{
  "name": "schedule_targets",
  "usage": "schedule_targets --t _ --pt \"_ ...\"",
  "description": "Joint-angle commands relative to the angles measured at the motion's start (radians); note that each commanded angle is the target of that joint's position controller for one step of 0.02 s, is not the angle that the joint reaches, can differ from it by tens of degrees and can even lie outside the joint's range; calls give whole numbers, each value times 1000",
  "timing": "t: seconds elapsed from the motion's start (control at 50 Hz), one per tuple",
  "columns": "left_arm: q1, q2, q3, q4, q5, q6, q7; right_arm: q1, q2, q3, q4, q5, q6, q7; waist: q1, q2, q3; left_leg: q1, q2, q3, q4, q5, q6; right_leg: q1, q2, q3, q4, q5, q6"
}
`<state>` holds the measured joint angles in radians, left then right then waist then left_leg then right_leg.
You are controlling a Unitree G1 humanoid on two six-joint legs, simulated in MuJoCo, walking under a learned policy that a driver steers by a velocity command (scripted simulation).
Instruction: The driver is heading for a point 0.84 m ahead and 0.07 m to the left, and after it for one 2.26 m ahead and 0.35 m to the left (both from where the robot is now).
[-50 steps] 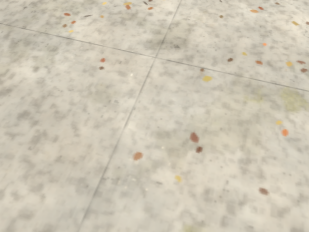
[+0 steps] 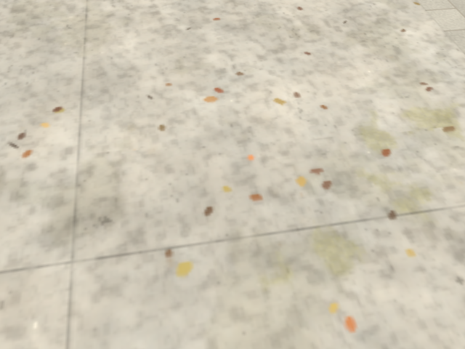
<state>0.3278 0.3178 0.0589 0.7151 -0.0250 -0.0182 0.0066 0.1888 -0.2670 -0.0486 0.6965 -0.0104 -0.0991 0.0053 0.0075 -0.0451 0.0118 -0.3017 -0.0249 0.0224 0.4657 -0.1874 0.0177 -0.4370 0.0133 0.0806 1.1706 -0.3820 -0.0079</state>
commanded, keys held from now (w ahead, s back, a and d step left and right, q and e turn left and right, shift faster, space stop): w+e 0.08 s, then w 0.24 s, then w+q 0.68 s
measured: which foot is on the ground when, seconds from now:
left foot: down 0.00-0.38, up 0.40-0.86, down 0.88-1.00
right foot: up 0.00-0.34, down 0.36-0.90, up 0.92-1.00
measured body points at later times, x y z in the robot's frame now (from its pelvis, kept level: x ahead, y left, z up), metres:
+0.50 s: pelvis +0.26 -0.07 +0.00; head +0.29 -0.09 +0.45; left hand +0.45 +0.17 -0.09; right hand +0.28 -0.36 -0.13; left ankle +0.20 +0.10 -0.65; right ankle +0.30 -0.17 -0.74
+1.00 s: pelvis +0.54 -0.03 -0.01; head +0.58 -0.01 +0.44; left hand +0.60 +0.26 -0.13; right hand +0.73 -0.28 -0.11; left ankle +0.60 +0.05 -0.74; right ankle +0.43 -0.19 -0.63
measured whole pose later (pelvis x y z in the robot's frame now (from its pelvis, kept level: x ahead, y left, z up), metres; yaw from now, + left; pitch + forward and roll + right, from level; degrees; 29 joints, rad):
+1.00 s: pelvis +0.54 -0.03 -0.01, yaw +11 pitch +1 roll -1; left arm 0.23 0.29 0.06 0.80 -0.02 -0.10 0.00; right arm 0.18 -0.30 -0.07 0.73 0.02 -0.05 0.04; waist 0.00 0.00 0.07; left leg -0.40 -0.08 0.02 0.57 -0.18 0.10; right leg -0.33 -0.04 0.01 1.21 -0.43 0.00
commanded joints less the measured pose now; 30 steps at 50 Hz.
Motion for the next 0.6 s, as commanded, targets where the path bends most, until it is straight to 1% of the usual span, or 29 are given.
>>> schedule_targets --t 0.02,0.04,0.08,0.12,0.18,0.22,0.26,0.28,0.3,0.32,0.34,0.36,0.38,0.4,0.42,0.44,0.46,0.48,0.5,0.52,0.56,0.6 --pt "-45 67 26 -103 -5 -7 -8 48 -105 -31 -20 1 -10 -5 -34 172 4 202 269 -259 -268 37 150 -251 -109 26 -7 71 12" --pt "-58 52 22 -112 -3 -2 -10 48 -115 -35 -10 5 -13 -4 -32 164 12 192 273 -222 -286 74 160 -259 -115 19 -34 87 17" --pt "-96 37 17 -131 4 1 -12 53 -142 -45 9 5 -16 -4 -32 137 22 199 288 -164 -308 152 179 -290 -125 17 -107 142 29" --pt "-128 20 9 -137 7 -5 -18 66 -156 -48 30 5 -14 -2 -40 113 17 212 278 -104 -314 218 181 -277 -121 15 -217 233 28" --pt "-217 -2 -4 -150 9 -23 -34 84 -174 -48 59 16 -6 1 -67 101 38 207 250 -13 -322 254 163 -204 -97 -32 -418 366 12" --pt "-285 -4 -8 -170 7 -31 -45 125 -192 -51 86 29 2 1 -87 97 56 235 263 3 -322 251 159 -177 -82 -62 -502 384 -1" --pt "-328 8 -6 -191 4 -34 -53 158 -209 -55 115 39 13 2 -86 104 70 299 293 -2 -304 293 151 -175 -73 -72 -560 337 -23" --pt "-336 18 -3 -197 6 -34 -55 165 -216 -57 126 44 19 2 -78 112 69 333 306 0 -281 349 145 -165 -64 -82 -583 296 -38" --pt "-322 33 3 -198 9 -35 -56 164 -227 -59 134 47 26 0 -57 124 54 358 311 9 -236 469 135 -121 -46 -98 -605 256 -56" --pt "-263 56 16 -185 15 -35 -54 157 -238 -61 140 50 32 -3 -13 138 9 365 302 30 -153 636 120 -16 -16 -124 -632 242 -77" --pt "-129 91 38 -144 19 -34 -48 156 -228 -53 148 53 37 -6 65 129 -70 315 266 59 5 744 96 197 13 -147 -683 292 -107" --pt "31 148 64 -102 23 -29 -33 160 -194 -35 142 40 34 -8 139 105 -176 139 222 74 228 598 60 485 -56 -67 -650 330 -142" --pt "130 266 84 -88 39 -27 -19 251 -70 11 99 15 18 5 111 -141 -348 -276 68 74 653 -21 -12 888 -366 404 -672 230 -303" --pt "148 198 67 -91 32 -28 -17 231 -115 0 128 30 -1 9 136 -127 -452 -364 17 -118 810 -405 -10 872 -441 635 -810 172 -338" --pt "87 152 48 -82 31 -35 -20 138 -191 -27 96 64 -7 12 130 -82 -272 -448 67 -139 853 -355 1 735 -401 463 -833 165 -280" --pt "23 118 37 -76 26 -40 -22 87 -178 -24 81 66 -6 10 93 -63 -161 -448 115 -109 801 -266 5 592 -352 319 -858 200 -243" --pt "-36 78 26 -70 25 -47 -26 70 -164 -26 85 48 1 5 59 -43 -88 -419 144 -99 743 -196 -2 472 -308 223 -897 239 -220" --pt "-79 50 20 -70 30 -57 -28 100 -153 -30 98 41 17 2 20 -70 -55 -352 169 -110 706 -134 -8 379 -275 146 -941 270 -201" --pt "-104 41 21 -64 34 -68 -30 133 -130 -28 113 42 33 1 -4 -78 -45 -298 174 -110 701 -93 -17 319 -264 103 -980 284 -197" --pt "-114 39 24 -54 36 -80 -30 149 -104 -25 121 42 46 -1 -18 -62 -36 -281 173 -109 696 -69 -25 286 -263 64 -1008 326 -203" --pt "-119 48 30 -30 43 -94 -25 123 -88 -25 111 41 61 -6 -28 -37 3 -320 171 -127 652 -3 -38 264 -263 -15 -1041 397 -202" --pt "-102 55 34 -5 48 -97 -16 74 -81 -25 93 37 62 -5 -19 -23 27 -372 164 -142 554 95 -44 292 -255 -83 -1050 441 -192"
